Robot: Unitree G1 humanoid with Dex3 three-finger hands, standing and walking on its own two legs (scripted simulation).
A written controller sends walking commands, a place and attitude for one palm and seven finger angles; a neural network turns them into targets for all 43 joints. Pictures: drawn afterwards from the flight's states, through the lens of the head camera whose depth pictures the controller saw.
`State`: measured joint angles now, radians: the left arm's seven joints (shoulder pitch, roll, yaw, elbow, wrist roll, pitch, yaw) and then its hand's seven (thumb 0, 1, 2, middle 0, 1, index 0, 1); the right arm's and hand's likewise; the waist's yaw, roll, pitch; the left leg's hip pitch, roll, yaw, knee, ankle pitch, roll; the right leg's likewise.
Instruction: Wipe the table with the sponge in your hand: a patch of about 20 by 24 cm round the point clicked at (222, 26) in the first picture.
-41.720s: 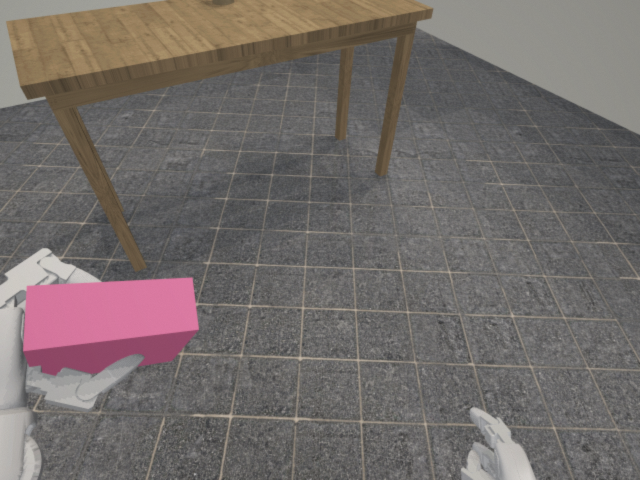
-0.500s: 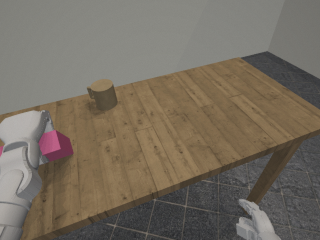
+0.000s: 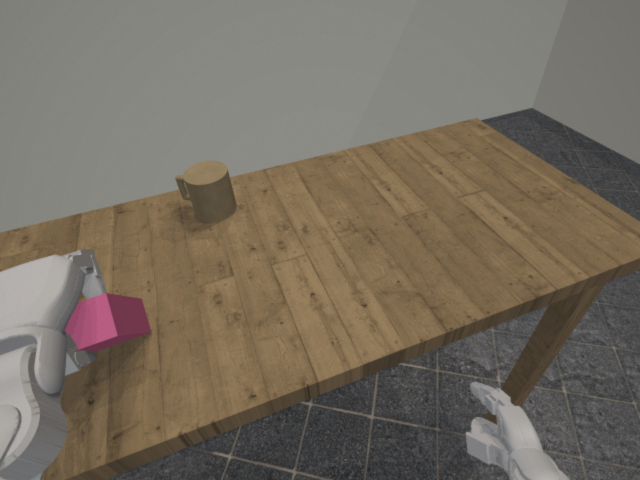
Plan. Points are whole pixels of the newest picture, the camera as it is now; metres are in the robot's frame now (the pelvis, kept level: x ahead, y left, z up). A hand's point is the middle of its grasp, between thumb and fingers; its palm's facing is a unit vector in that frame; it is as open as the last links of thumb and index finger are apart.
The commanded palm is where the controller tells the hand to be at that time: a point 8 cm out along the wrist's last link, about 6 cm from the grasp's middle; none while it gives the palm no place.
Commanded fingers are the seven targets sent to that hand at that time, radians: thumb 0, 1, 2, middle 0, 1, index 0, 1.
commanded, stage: wipe back along the first lane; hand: left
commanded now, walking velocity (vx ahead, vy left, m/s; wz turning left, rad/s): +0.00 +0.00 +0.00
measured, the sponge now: (87, 332) +0.26 +0.34 +0.07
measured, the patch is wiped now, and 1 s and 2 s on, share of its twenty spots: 1.00 1.00 1.00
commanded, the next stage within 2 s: lift the sponge slowly off the table in 0.18 s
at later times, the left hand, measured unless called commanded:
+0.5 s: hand (61, 348) +0.20 +0.30 +0.13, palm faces +0.21 -0.08 -0.97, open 9.2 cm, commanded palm +0.15 +0.28 +0.17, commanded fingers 0.00 0.10 1.30 -1.20 -1.60 -1.20 -1.60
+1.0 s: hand (74, 345) +0.20 +0.28 +0.14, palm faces +0.12 -0.06 -0.99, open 9.1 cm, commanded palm +0.16 +0.27 +0.21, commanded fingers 0.00 0.10 1.30 -1.20 -1.60 -1.20 -1.60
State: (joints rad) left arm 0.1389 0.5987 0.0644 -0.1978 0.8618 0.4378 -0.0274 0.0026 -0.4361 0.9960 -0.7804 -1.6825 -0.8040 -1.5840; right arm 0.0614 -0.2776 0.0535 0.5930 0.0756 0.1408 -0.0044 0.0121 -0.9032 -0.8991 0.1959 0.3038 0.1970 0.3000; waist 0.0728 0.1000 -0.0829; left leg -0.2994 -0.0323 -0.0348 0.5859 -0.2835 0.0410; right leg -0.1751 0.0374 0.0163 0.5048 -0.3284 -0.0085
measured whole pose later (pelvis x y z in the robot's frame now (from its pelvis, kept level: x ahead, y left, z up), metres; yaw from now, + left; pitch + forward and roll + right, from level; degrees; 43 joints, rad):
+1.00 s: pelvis -0.02 -0.02 +0.00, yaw +1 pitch -4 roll -1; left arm 0.10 0.58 -0.03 -0.24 0.87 0.50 -0.08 0.00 -0.48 0.99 -0.84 -1.63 -0.90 -1.46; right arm 0.03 -0.27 0.07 0.63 0.06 0.07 -0.05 0.01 -0.90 -0.90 0.20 0.30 0.20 0.30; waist 0.12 0.11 -0.05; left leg -0.25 -0.02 -0.06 0.55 -0.24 0.01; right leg -0.14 0.05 -0.01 0.51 -0.31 -0.04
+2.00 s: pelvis -0.05 -0.01 +0.00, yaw +1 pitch -5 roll -1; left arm -0.09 0.65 0.02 -0.23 0.79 0.46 -0.15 -0.03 -0.50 1.00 -0.89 -1.55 -0.93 -1.44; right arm 0.01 -0.26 0.08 0.65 0.07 0.04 -0.07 0.01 -0.90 -0.90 0.20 0.30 0.20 0.30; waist 0.14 0.12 -0.04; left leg -0.23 -0.03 -0.05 0.50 -0.18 0.02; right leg -0.13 0.04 0.00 0.48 -0.26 -0.03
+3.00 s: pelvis -0.04 -0.03 +0.00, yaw +1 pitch -5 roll -1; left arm -0.02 0.67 0.04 -0.29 0.76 0.53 -0.17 -0.04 -0.50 1.01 -0.88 -1.55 -0.93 -1.44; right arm -0.01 -0.27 0.09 0.63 0.07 0.05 -0.08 0.01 -0.90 -0.90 0.20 0.30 0.20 0.30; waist 0.15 0.13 -0.05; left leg -0.24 -0.01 -0.06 0.52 -0.19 0.00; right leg -0.14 0.06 -0.01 0.51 -0.28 -0.05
